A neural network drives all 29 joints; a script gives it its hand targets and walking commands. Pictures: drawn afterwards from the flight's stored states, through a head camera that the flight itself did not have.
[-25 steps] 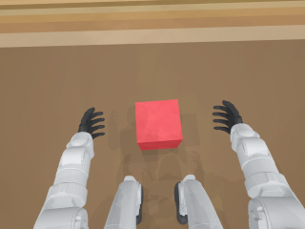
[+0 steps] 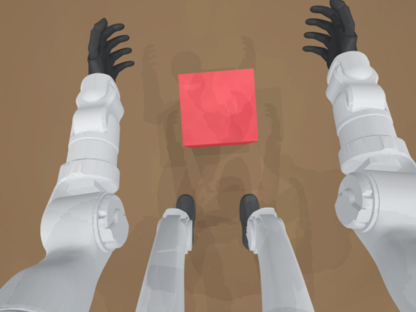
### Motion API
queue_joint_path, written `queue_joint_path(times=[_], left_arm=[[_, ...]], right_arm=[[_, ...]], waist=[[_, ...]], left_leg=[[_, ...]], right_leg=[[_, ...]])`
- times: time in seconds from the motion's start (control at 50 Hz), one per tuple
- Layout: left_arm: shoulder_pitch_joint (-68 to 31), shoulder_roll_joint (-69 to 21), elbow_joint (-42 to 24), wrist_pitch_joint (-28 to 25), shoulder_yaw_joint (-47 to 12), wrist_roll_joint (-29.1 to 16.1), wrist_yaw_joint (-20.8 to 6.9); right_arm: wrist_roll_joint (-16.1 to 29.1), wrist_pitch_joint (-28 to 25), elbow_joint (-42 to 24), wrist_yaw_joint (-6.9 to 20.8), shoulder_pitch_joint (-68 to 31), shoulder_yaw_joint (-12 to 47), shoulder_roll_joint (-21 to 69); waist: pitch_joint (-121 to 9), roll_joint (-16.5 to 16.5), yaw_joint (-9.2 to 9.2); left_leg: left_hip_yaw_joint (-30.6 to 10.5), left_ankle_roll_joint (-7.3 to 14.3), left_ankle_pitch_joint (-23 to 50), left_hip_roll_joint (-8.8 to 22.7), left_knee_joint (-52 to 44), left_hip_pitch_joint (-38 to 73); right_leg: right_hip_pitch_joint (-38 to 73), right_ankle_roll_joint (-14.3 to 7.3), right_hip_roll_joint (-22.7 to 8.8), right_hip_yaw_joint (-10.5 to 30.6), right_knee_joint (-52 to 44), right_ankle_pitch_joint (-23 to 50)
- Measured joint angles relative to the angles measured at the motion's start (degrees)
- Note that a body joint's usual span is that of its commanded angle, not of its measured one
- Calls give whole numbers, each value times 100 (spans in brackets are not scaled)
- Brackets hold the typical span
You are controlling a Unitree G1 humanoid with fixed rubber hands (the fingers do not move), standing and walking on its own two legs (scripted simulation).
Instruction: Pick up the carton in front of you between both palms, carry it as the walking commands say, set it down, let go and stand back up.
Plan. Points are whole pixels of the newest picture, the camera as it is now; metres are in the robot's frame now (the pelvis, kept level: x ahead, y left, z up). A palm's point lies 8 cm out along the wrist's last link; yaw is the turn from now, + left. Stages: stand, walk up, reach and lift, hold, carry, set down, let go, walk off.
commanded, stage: reach and lift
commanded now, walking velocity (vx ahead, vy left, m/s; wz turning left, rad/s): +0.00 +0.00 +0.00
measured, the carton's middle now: (217, 114) +0.49 +0.00 -0.52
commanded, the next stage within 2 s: none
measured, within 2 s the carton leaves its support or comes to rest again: leaves its support in 1.62 s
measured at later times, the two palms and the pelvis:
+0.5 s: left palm (145, 110) +0.48 +0.20 -0.36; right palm (291, 101) +0.50 -0.19 -0.36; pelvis -0.04 +0.00 -0.20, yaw +1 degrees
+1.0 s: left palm (157, 113) +0.49 +0.19 -0.46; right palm (275, 106) +0.50 -0.17 -0.46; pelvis -0.04 +0.00 -0.28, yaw +1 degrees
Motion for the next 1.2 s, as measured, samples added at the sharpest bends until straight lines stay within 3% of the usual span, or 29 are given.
queue_joint_path(times=[0.2, 0.42, 0.58, 0.76, 1.02, 1.2], left_arm=[[209, -164, 157, -317, 172, 172, -27], [-232, 306, 36, -186, -714, -809, 334], [-1096, 589, 515, -41, -1065, -1235, 461], [-1936, 725, 1400, -244, -1184, -1312, 399], [-1641, 720, 1282, -533, -1485, -1520, 444], [-1730, 619, 1442, -499, -1481, -1490, 443]], right_arm=[[-127, -290, 47, -54, 297, -144, 201], [892, -171, -155, -401, -99, 792, -313], [1332, -55, 374, -530, -991, 1216, -633], [1459, -257, 1242, -526, -1811, 1431, -748], [1691, -493, 932, -650, -1431, 1679, -579], [1635, -476, 1115, -633, -1504, 1646, -507]], waist=[[-490, -10, -37], [347, 34, -36], [1268, 50, -38], [2113, 73, -59], [2234, 66, -77], [2147, 71, -84]], left_leg=[[-86, -56, -569, -113, 1333, -1452], [-125, -135, -996, -233, 3899, -3122], [-105, -173, -1198, -295, 5075, -3693], [-89, -207, -1208, -297, 5784, -3967], [-72, -161, -1535, -222, 6312, -3954], [-47, -136, -1385, -229, 6183, -4004]], right_leg=[[-1456, 75, 76, 123, 1337, -572], [-3134, 170, 197, 174, 3909, -1180], [-3709, 195, 199, 173, 5079, -1183], [-3993, 174, 175, 149, 5807, -1198], [-3965, 148, 122, 97, 6313, -1521], [-4005, 175, 124, 125, 6185, -1383]])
